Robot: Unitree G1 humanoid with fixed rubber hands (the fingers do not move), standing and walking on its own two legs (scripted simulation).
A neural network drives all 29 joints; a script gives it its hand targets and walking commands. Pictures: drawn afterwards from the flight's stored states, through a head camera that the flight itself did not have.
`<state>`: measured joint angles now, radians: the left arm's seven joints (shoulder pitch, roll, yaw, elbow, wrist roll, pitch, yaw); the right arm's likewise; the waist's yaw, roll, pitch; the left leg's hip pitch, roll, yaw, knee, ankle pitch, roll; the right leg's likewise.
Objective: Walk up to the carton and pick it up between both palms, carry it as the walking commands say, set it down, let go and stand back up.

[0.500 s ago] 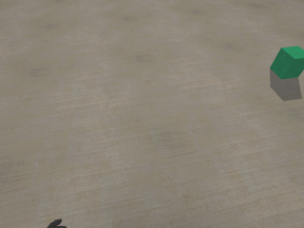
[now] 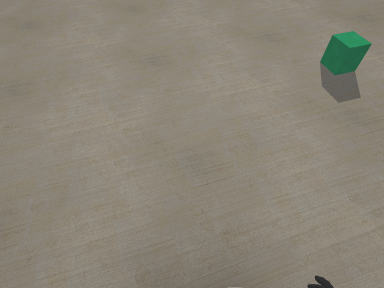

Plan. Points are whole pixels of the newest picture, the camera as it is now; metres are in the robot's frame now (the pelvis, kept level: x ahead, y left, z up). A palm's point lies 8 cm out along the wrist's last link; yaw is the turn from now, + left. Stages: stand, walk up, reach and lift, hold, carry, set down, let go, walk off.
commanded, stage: walk up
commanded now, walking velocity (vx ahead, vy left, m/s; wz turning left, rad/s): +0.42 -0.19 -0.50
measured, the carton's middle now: (344, 53) +1.93 -1.17 -0.64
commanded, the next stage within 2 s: none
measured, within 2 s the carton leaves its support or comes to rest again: neither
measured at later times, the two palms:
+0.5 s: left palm (125, 211) +0.31 +0.21 -0.13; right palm out of the picture +0.03 -0.29 -0.09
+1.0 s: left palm (185, 174) +0.44 +0.06 -0.16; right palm (367, 166) +0.46 -0.47 -0.11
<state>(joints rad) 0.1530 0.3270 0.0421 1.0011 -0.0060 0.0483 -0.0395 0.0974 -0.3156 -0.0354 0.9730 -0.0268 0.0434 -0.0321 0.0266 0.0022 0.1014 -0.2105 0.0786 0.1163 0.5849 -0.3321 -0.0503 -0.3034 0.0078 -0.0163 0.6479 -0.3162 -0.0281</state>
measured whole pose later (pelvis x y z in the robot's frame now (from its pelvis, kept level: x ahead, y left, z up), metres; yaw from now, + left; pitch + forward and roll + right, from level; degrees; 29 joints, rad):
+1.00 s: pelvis +0.39 -0.18 -0.01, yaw -22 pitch +1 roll -4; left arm 0.35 0.22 0.05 1.02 0.02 -0.02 -0.02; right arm 0.08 -0.23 -0.05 0.82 -0.02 -0.06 0.01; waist 0.07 0.01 0.11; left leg -0.51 0.13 0.10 0.75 -0.34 -0.02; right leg -0.27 0.05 -0.02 0.66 -0.40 0.00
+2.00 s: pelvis +0.88 -0.51 -0.02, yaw -28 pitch +0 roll +1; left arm 0.49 0.16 0.03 1.13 -0.01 -0.06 0.01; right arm 0.00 -0.18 -0.04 0.89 -0.03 -0.07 0.03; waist 0.09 -0.01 0.06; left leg -0.52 0.05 0.17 0.68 -0.12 0.06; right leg -0.01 -0.07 -0.09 0.81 -0.54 0.01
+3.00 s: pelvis +1.25 -0.74 +0.01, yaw -29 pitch +1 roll +0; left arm 0.22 0.25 0.06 1.00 0.01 -0.03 -0.04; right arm 0.33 -0.19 -0.05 1.04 -0.03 -0.06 0.00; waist -0.04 -0.05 0.04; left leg -0.21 0.10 0.16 0.47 -0.26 -0.03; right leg -0.51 -0.10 -0.06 0.99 -0.32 0.02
